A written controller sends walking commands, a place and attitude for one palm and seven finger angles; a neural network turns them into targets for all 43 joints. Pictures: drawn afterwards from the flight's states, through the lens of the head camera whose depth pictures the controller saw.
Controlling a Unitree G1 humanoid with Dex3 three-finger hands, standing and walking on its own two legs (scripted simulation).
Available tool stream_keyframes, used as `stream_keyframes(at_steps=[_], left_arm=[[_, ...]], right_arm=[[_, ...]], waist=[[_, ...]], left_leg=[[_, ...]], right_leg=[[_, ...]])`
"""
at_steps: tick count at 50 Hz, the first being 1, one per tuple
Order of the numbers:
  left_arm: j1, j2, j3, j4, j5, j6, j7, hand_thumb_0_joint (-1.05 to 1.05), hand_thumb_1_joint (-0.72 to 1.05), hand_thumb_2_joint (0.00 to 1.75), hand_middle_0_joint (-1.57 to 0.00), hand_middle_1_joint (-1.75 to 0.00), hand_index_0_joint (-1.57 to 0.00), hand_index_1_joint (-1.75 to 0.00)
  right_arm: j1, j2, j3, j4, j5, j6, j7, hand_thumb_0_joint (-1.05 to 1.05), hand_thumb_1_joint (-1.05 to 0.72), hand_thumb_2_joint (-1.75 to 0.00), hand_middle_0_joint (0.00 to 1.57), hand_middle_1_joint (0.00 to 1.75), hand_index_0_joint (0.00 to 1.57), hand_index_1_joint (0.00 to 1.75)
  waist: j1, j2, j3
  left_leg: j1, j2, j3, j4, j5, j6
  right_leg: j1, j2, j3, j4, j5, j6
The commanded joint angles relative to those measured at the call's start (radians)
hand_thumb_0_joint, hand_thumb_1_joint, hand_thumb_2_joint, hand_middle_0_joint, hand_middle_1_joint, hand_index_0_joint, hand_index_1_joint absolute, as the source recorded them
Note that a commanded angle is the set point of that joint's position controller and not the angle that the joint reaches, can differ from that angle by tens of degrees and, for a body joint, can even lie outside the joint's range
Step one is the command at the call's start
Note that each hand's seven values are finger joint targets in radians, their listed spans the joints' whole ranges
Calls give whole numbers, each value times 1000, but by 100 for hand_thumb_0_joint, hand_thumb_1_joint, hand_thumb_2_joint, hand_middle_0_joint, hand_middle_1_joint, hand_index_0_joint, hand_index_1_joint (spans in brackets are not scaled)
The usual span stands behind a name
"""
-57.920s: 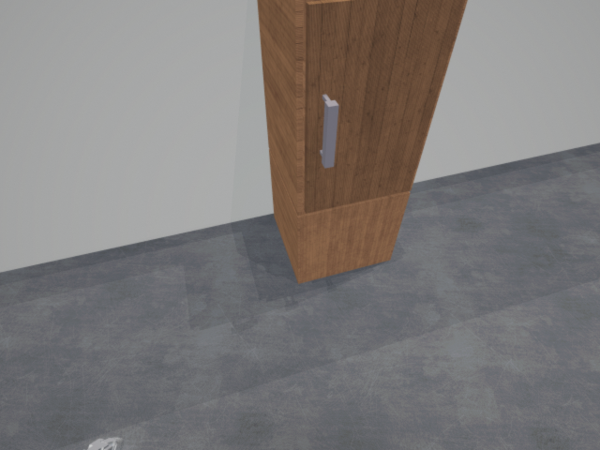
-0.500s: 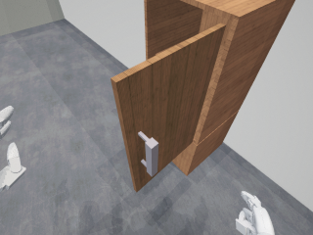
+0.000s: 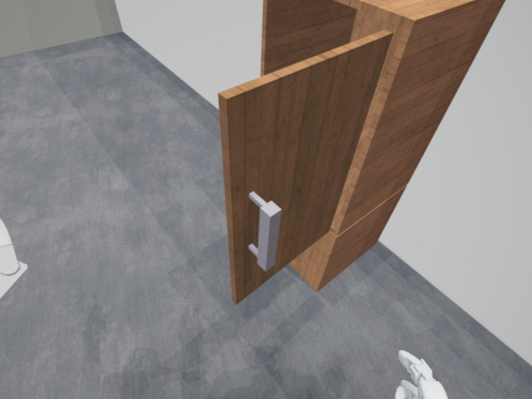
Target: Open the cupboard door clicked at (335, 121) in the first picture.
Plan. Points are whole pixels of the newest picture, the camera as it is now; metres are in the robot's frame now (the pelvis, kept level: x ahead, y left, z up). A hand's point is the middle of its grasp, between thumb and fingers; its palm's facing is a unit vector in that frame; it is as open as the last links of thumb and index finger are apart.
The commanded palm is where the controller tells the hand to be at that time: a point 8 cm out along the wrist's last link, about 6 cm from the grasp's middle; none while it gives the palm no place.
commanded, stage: step back with the hand held close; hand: left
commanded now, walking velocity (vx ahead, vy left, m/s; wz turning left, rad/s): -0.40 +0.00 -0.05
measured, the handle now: (260, 232) +0.41 +0.03 -0.02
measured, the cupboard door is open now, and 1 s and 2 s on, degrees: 92 92 92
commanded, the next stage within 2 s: stop stepping back and stand still in 0.40 s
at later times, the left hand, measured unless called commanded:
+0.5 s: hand out of the picture +0.11 +0.27 +0.18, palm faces +0.33 -0.80 -0.49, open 7.4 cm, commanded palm +0.05 +0.30 +0.19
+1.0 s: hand out of the picture +0.03 +0.27 +0.17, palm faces +0.41 -0.81 -0.42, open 7.4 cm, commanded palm -0.05 +0.30 +0.19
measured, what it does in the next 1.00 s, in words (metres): walks backwards: right foot, then left foot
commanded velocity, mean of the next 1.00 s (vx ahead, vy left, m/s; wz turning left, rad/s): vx -0.06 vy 0.01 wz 0.00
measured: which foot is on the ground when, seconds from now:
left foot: down 0.00-0.18, up 0.20-0.32, down 0.34-0.70, up 0.72-0.88, down 0.90-1.00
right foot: up 0.00-0.04, down 0.06-0.36, up 0.38-0.68, down 0.70-0.96, up 0.98-1.00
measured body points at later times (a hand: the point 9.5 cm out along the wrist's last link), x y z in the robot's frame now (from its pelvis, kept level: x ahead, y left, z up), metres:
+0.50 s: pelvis -0.11 +0.01 +0.02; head -0.06 +0.05 +0.47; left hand +0.09 +0.31 +0.21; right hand +0.07 -0.23 -0.04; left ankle -0.03 +0.08 -0.72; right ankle -0.14 -0.12 -0.67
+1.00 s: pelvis -0.20 +0.01 +0.01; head -0.20 +0.03 +0.46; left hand +0.00 +0.31 +0.19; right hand -0.10 -0.26 -0.07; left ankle -0.17 +0.11 -0.72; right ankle -0.27 -0.10 -0.70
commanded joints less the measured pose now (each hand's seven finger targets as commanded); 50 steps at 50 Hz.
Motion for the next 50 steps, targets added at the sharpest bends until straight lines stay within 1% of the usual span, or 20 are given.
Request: stream_keyframes(at_steps=[1, 5, 10, 12, 15, 17, 18, 19, 23, 25, 28, 32, 34, 36, 37, 40, 43, 46, 47, 50], left_arm=[[-13, 139, 81, -157, -29, -67, 4, 0, 90, 90, -20, -30, -20, -30], [-21, 176, 67, -193, -48, -66, 0, 0, 90, 90, -20, -30, -20, -30], [68, 258, 130, -221, -65, -44, 2, 0, 90, 90, -20, -30, -20, -30], [63, 262, 143, -204, -55, -32, 5, 0, 90, 90, -20, -30, -20, -30], [41, 243, 121, -206, -45, -27, 7, 0, 90, 90, -20, -30, -20, -30], [33, 260, 128, -262, -40, -42, 2, 0, 90, 90, -20, -30, -20, -30], [59, 266, 133, -263, -51, -51, -4, 0, 90, 90, -20, -30, -20, -30], [89, 265, 145, -278, -53, -53, -12, 0, 90, 90, -20, -30, -20, -30], [66, 203, 80, -321, -65, -32, 1, 0, 90, 90, -20, -30, -20, -30], [42, 188, 57, -301, -67, -8, 3, 0, 90, 90, -20, -30, -20, -30], [37, 200, 70, -276, -70, 25, 17, 0, 90, 90, -20, -30, -20, -30], [72, 223, 91, -292, -74, 37, 19, 0, 90, 90, -20, -30, -20, -30], [121, 291, 144, -306, -73, 30, 11, 0, 90, 90, -20, -30, -20, -30], [19, 358, 197, -346, -80, 8, 18, 0, 90, 90, -20, -30, -20, -30], [-13, 219, 104, -201, -93, 23, 3, 0, 90, 90, -20, -30, -20, -30], [-63, 212, 69, -141, -61, 31, 7, 0, 90, 90, -20, -30, -20, -30], [-104, 190, 42, -125, -43, 11, 17, 0, 90, 90, -20, -30, -20, -30], [-115, 221, 79, -233, -46, -16, 19, 0, 90, 90, -20, -30, -20, -30], [-111, 249, 96, -278, -44, -34, 14, 0, 90, 90, -20, -30, -20, -30], [2, 230, 106, -275, -47, -29, 6, 0, 90, 90, -20, -30, -20, -30]], right_arm=[[-140, -160, -62, -134, -1, -82, 12, 0, -90, -90, 20, 30, 20, 30], [-161, -148, -66, -109, 16, -75, 23, 0, -90, -90, 20, 30, 20, 30], [-172, -120, -65, -144, 31, -27, 26, 0, -90, -90, 20, 30, 20, 30], [-193, -101, -56, -148, 23, -8, 21, 0, -90, -90, 20, 30, 20, 30], [-194, -110, -39, -126, 15, 6, -3, 0, -90, -90, 20, 30, 20, 30], [-190, -157, -65, -142, 21, -9, -12, 0, -90, -90, 20, 30, 20, 30], [-154, -159, -76, -145, 25, -26, -6, 0, -90, -90, 20, 30, 20, 30], [-176, -162, -76, -150, 1, -50, -5, 0, -90, -90, 20, 30, 20, 30], [-127, -151, -73, -100, 10, -104, 17, 0, -90, -90, 20, 30, 20, 30], [-144, -149, -66, -87, 4, -109, 18, 0, -90, -90, 20, 30, 20, 30], [-159, -138, -48, -106, 7, -101, 13, 0, -90, -90, 20, 30, 20, 30], [-164, -124, -35, -129, -2, -80, 8, 0, -90, -90, 20, 30, 20, 30], [-142, -104, -29, -115, -6, -53, 20, 0, -90, -90, 20, 30, 20, 30], [-151, -114, -21, -98, -16, -42, 29, 0, -90, -90, 20, 30, 20, 30], [-103, -104, -41, -74, 18, -44, 20, 0, -90, -90, 20, 30, 20, 30], [-162, -122, -36, -86, 26, -57, -6, 0, -90, -90, 20, 30, 20, 30], [-127, -127, -28, -76, 22, -81, -27, 0, -90, -90, 20, 30, 20, 30], [-105, -167, -43, -116, 33, -104, -32, 0, -90, -90, 20, 30, 20, 30], [-84, -134, -32, -89, 14, -114, -24, 0, -90, -90, 20, 30, 20, 30], [-87, -133, -38, -71, 11, -143, 4, 0, -90, -90, 20, 30, 20, 30]], waist=[[19, 98, -39], [20, 32, -288], [20, -132, -192], [20, -153, -130], [-1, -1, -93], [34, 226, -179], [40, 196, -236], [38, 334, -244], [33, 131, -253], [22, 148, -213], [16, 193, -151], [24, 247, -143], [12, -56, -162], [25, -196, -132], [9, -236, -89], [7, -104, 52], [6, -30, 0], [6, 179, -109], [-18, 275, -137], [3, 173, -95]], left_leg=[[-87, 257, -268, -346, -29, 35], [265, 157, -95, -163, 460, -38], [104, -5, -39, 137, -103, -88], [-5, 21, -80, 196, -180, -88], [96, 27, -53, -186, 37, -85], [92, 228, -236, -355, 446, -10], [137, 278, -260, -349, 489, 30], [54, 323, -334, -422, 416, 65], [331, 316, -251, -338, 644, 64], [278, 309, -243, -395, 482, 56], [125, 253, -238, -572, -234, 11], [56, 107, -98, -551, -341, -124], [218, 5, -3, -19, -78, -121], [22, 77, -45, 291, -24, -120], [-53, 41, -58, 339, -53, -119], [-13, 97, -28, 142, -92, -78], [154, 49, 60, -166, -82, -46], [359, 243, -248, -239, 280, 58], [429, 293, -377, -301, 381, 90], [271, 326, -333, -330, 304, 113]], right_leg=[[176, -20, 31, -156, 4, -15], [151, -105, 113, -245, 524, -17], [20, -324, 299, -467, 406, -141], [51, -351, 283, -440, 542, -179], [84, -205, 120, -322, 611, -77], [172, -28, 14, -145, 218, 16], [161, 0, 23, -72, -1, 15], [162, 29, 20, 120, -161, 8], [-47, -8, 27, 209, -200, 11], [-13, -8, 10, 201, -208, 17], [126, 8, -58, 61, -230, 1], [353, 55, -163, -389, -233, -48], [58, -237, 125, -621, -177, -153], [-5, -439, 275, -638, -140, -252], [44, -363, 222, -607, -230, -201], [-17, -322, 150, -538, -209, -163], [52, -248, 92, -388, -133, -122], [-25, -70, -59, -17, 98, -8], [-138, -48, -97, 103, -170, 1], [-75, -82, -46, 134, -219, 1]])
